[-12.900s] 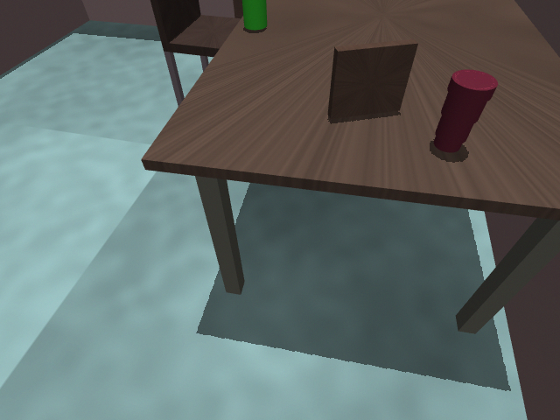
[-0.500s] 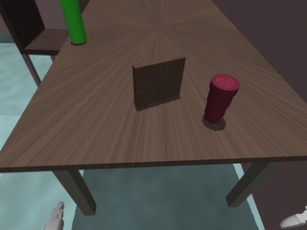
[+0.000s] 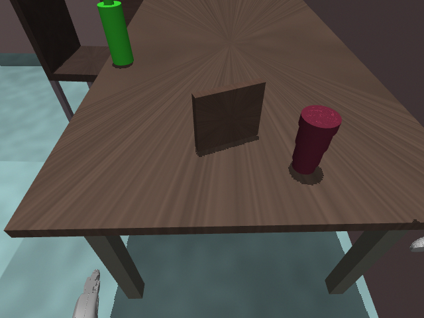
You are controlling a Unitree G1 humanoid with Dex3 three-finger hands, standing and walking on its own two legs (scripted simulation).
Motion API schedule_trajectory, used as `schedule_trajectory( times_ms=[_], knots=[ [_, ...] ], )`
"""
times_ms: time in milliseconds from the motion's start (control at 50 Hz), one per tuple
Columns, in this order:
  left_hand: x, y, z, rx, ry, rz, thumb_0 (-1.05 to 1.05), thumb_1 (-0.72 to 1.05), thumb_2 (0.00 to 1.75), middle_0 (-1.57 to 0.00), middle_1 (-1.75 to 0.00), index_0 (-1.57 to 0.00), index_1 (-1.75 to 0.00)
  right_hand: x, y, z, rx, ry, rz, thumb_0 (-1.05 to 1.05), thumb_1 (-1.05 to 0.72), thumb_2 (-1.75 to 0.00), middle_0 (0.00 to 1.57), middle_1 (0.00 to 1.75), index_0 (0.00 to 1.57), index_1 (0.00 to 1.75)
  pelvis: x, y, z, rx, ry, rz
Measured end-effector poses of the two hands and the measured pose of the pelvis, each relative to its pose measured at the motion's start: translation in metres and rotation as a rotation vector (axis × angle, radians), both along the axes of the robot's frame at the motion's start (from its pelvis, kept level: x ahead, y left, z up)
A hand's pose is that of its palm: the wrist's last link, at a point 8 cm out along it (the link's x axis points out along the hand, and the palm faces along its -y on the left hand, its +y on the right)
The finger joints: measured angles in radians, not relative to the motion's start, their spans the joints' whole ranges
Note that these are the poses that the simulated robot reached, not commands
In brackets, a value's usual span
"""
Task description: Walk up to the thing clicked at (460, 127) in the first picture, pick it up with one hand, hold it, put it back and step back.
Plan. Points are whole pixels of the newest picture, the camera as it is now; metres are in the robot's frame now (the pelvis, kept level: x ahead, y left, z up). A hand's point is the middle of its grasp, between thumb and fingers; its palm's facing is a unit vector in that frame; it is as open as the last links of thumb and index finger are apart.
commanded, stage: go down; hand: right
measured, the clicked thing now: (311, 143) +0.51 -0.21 +0.06
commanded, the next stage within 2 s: none
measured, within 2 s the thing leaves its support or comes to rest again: neither
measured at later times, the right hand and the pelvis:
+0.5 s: hand out of the picture +0.32 -0.36 +0.15, palm faces +0.21 +0.98 -0.02, open 17.4 cm; pelvis +0.00 +0.00 +0.00, yaw +0 degrees
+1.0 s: hand out of the picture +0.37 -0.38 +0.15, palm faces +0.18 +0.98 +0.02, open 17.5 cm; pelvis +0.01 -0.01 -0.01, yaw +1 degrees
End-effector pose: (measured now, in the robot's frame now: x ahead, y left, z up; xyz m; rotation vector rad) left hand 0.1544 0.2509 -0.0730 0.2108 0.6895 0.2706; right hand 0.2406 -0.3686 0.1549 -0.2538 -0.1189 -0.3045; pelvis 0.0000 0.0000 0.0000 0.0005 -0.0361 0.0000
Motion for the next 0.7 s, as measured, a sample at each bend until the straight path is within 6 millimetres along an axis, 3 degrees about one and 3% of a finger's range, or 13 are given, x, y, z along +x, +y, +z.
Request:
schedule_trajectory(
  times_ms=[140,340,520,700],
  knots=[
    [-0.011,0.001,-0.004,0.011,0.009,0.015,-0.01,-0.54,0.05,-0.06,-0.04,-0.05,-0.04,0.029,-0.015,0.003,0.096,0.057,0.069,-0.02,0.49,-0.03,0.06,0.04,0.05,0.05,0.004,-0.005,0.0,0.003,0.02,0.017],
    [-0.012,0.008,0.002,0.068,0.012,-0.003,-0.01,-0.55,0.06,-0.06,-0.05,-0.05,-0.05,0.034,-0.023,-0.008,0.154,0.071,0.086,-0.02,0.51,-0.03,0.06,0.04,0.05,0.05,0.005,-0.007,-0.002,0.008,0.033,0.023],
    [-0.001,-0.003,0.007,0.08,-0.032,-0.035,-0.01,-0.55,0.06,-0.06,-0.05,-0.05,-0.05,0.051,-0.041,0.001,0.243,0.071,0.097,-0.02,0.5,-0.04,0.06,0.04,0.05,0.05,0.004,-0.004,-0.003,0.012,0.056,0.008],
    [-0.016,-0.004,-0.003,0.086,0.008,-0.038,-0.01,-0.55,0.06,-0.06,-0.05,-0.05,-0.05,0.076,-0.05,0.004,0.287,0.12,0.13,-0.02,0.52,-0.03,0.05,0.04,0.05,0.04,0.003,-0.007,-0.005,0.016,0.096,0.013]
  ],
)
